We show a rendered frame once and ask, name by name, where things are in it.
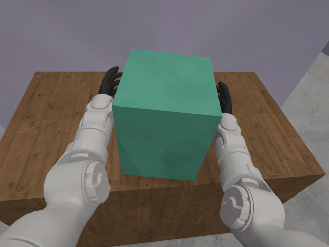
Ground robot left upper arm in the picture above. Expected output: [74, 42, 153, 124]
[0, 160, 111, 247]

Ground robot right hand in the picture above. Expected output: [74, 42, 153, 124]
[216, 81, 232, 114]

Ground robot left hand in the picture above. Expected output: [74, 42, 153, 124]
[98, 66, 123, 99]

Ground robot left forearm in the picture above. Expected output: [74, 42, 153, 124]
[44, 94, 114, 201]

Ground carton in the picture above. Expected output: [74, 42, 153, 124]
[112, 49, 222, 181]

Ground pedestal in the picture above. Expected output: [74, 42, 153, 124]
[0, 72, 326, 247]

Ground robot right upper arm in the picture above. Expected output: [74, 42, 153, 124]
[220, 184, 329, 247]

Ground robot right forearm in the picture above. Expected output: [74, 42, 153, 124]
[212, 113, 273, 193]

